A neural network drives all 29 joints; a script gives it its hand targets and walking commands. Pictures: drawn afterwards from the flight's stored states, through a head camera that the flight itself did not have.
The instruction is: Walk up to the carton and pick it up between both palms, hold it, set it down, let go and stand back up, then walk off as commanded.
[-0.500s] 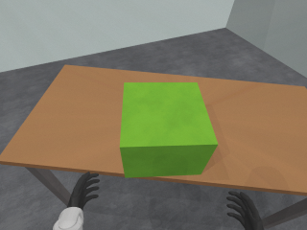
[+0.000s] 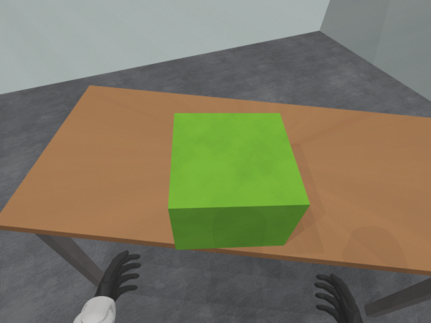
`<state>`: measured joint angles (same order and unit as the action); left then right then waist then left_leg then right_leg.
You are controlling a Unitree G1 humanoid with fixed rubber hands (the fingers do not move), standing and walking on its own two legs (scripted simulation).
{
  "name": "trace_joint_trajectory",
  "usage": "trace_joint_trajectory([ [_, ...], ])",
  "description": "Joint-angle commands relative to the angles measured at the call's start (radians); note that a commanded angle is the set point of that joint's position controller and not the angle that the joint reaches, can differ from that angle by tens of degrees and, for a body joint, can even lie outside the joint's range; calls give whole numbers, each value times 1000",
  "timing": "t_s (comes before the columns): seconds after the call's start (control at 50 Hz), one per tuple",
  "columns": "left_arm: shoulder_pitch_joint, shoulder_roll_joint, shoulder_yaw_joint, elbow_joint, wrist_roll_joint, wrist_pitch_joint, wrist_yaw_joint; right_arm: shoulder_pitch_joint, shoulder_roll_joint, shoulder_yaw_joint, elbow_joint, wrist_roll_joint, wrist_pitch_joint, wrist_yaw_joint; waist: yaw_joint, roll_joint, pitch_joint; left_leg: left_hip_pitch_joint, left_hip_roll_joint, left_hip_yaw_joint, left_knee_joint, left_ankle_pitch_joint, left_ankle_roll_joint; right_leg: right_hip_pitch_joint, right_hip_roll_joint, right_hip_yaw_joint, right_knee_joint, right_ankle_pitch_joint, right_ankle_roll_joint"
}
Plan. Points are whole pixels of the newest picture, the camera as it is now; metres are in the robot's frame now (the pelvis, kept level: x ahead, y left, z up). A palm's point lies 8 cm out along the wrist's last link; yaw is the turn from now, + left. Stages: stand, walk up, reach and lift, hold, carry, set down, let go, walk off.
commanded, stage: let go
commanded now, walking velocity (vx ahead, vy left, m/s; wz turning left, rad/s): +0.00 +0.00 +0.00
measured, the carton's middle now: (229, 179) +0.42 -0.01 -0.02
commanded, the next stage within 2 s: stand in 0.48 s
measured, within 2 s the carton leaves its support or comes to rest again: neither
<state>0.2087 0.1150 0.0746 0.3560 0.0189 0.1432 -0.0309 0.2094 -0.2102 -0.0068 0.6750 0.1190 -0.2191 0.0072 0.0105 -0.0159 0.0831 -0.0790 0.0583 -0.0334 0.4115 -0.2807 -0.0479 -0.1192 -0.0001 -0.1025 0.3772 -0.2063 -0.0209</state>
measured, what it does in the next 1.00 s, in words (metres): stands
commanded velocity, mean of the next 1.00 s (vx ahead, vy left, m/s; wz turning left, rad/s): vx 0.00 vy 0.00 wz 0.00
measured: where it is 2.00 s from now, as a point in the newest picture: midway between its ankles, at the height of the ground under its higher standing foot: outside the picture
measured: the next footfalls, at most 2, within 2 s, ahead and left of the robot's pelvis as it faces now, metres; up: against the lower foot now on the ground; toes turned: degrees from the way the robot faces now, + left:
none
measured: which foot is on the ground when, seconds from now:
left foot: down 0.00-1.00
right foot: down 0.00-1.00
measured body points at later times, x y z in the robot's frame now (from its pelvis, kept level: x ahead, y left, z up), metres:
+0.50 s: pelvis +0.00 +0.00 +0.00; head +0.02 +0.01 +0.45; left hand +0.18 +0.22 -0.08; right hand +0.17 -0.24 -0.09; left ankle -0.03 +0.15 -0.74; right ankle +0.00 -0.11 -0.74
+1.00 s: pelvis +0.00 +0.00 +0.00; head +0.01 +0.01 +0.45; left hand +0.17 +0.27 -0.08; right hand +0.14 -0.27 -0.10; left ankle -0.03 +0.15 -0.74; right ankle +0.00 -0.11 -0.74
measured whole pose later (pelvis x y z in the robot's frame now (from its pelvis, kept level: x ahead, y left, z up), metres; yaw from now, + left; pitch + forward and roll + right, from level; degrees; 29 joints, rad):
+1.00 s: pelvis +0.00 +0.00 +0.00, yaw +0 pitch -1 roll -1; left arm 0.21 0.29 0.07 0.56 0.04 -0.02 0.00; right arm 0.19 -0.27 -0.01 0.78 0.05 -0.02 0.00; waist 0.01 -0.01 0.03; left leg -0.11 0.06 -0.03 0.41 -0.28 -0.05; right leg -0.15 0.00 -0.10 0.39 -0.21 -0.02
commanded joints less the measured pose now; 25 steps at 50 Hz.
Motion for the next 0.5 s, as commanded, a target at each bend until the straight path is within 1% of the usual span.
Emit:
trace_joint_trajectory([
  [0.0,-52,178,-7,-19,32,-12,-2,-33,-24,4,-60,-110,-46,-25,-1,39,-95,-12,-76,96,-66,229,18,119,16,102,-41,181,3],
  [0.02,-50,171,-13,7,43,-8,-3,-41,-35,2,-34,-108,-49,-23,-6,46,-73,-14,-80,101,-70,231,14,115,19,97,-44,186,-2],
  [0.04,-52,178,-12,3,32,-6,-2,-47,-33,2,-39,-106,-46,-26,-6,39,-71,-23,-78,95,-70,215,16,111,15,101,-43,173,0],
  [0.06,-42,158,-9,40,46,1,-3,-52,-44,0,-18,-108,-45,-18,2,53,-49,-14,-76,96,-77,220,12,100,21,92,-46,164,-4],
  [0.08,-59,167,-11,-15,29,-6,-6,-41,-30,1,-54,-101,-46,-22,-17,39,-87,-4,-79,93,-65,235,19,112,19,102,-50,191,-5],
  [0.1,-37,154,-13,18,40,-4,-4,-39,-40,7,1,-102,-44,-19,-12,49,-72,-5,-74,89,-77,237,9,118,30,90,-40,177,-3],
  [0.14,-48,159,-15,6,45,1,2,-51,-49,1,-4,-102,-43,-16,-12,63,-65,-17,-75,89,-74,237,10,112,25,87,-38,174,-5],
  [0.16,-62,154,-18,16,47,6,5,-77,-59,-11,22,-105,-45,-11,-2,68,-68,-19,-78,89,-68,233,8,107,32,87,-38,161,-6],
  [0.18,-55,141,-20,31,55,7,10,-80,-67,-8,28,-104,-44,-8,-2,73,-55,-20,-74,87,-75,239,3,104,34,83,-36,161,-12],
  [0.2,-57,153,-10,10,50,4,7,-74,-67,-15,4,-107,-51,-9,-6,54,-75,-18,-76,89,-67,255,9,112,35,82,-31,186,-5],
  [0.22,-49,147,-18,32,50,4,8,-80,-74,-21,24,-109,-52,-7,-9,48,-79,-18,-71,87,-71,237,9,103,32,79,-32,181,-7],
  [0.24,-49,149,-16,38,44,1,8,-85,-73,-22,13,-112,-59,-6,0,31,-81,-30,-73,90,-65,242,15,108,29,84,-33,183,-7],
  [0.26,-50,138,-18,33,50,0,8,-72,-76,-21,30,-103,-54,-5,-13,45,-78,-19,-75,88,-68,234,11,98,35,81,-38,177,-12],
  [0.28,-62,139,-19,34,54,1,11,-87,-71,-26,25,-110,-54,-2,-6,40,-64,-23,-73,90,-72,226,13,90,36,75,-41,156,-10],
  [0.3,-52,129,-26,51,49,10,8,-93,-78,-20,46,-111,-47,0,-6,38,-46,-23,-69,85,-75,224,10,78,39,69,-40,141,-12],
  [0.32,-81,129,-30,39,56,8,16,-113,-92,-35,61,-116,-44,7,-11,71,-61,-19,-68,89,-68,220,7,81,37,71,-39,132,-16],
  [0.34,-76,139,-32,21,45,3,15,-101,-85,-33,63,-120,-51,1,-12,38,-67,-22,-68,86,-67,224,10,86,36,72,-37,146,-9],
  [0.36,-73,145,-20,32,48,-2,19,-109,-84,-32,40,-122,-53,4,-11,33,-82,-26,-67,87,-60,231,16,93,34,76,-39,162,-11],
  [0.38,-72,133,-26,46,52,1,16,-105,-84,-34,58,-121,-53,5,-16,23,-88,-26,-68,87,-65,228,14,100,34,77,-36,170,-9],
  [0.4,-72,143,-21,33,48,-1,21,-114,-77,-32,47,-116,-56,5,-6,32,-97,-32,-66,89,-62,227,15,91,35,75,-32,155,-6],
  [0.42,-75,132,-34,36,41,-4,17,-108,-79,-29,53,-119,-56,3,-8,6,-97,-37,-70,88,-58,227,18,94,33,82,-32,168,-7],
  [0.44,-79,149,-29,13,27,-6,16,-120,-77,-30,34,-119,-61,-2,-9,12,-102,-43,-69,88,-54,223,18,101,26,85,-22,178,-7],
  [0.46,-71,139,-37,27,33,-11,19,-122,-69,-26,34,-119,-62,-1,-11,7,-98,-43,-66,89,-51,219,20,92,24,84,-26,175,-3],
  [0.48,-15,374,70,65,9,-89,50,-46,-305,-75,48,-187,52,-25,32,-39,-162,-134,44,35,46,367,47,90,-106,95,54,319,4],
])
